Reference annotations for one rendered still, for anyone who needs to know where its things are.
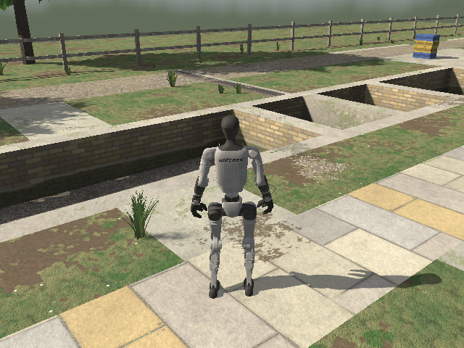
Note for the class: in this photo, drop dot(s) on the right robot hand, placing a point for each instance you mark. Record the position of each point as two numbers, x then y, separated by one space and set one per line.
264 204

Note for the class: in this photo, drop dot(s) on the robot right upper arm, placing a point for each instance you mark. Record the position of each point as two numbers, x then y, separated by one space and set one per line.
253 153

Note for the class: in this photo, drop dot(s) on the left robot forearm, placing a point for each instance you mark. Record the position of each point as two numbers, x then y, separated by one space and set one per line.
198 192

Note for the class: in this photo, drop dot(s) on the robot right thigh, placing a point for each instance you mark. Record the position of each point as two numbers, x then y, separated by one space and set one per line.
249 214

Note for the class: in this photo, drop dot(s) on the robot left upper arm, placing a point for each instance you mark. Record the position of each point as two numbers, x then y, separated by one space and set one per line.
204 168

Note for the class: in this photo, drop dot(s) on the right robot foot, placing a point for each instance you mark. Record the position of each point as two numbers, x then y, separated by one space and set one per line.
248 289

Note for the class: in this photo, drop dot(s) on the right robot forearm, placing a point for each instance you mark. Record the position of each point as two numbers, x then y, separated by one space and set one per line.
265 191

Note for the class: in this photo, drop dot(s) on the left robot hand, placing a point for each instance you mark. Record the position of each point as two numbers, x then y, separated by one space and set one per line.
198 207

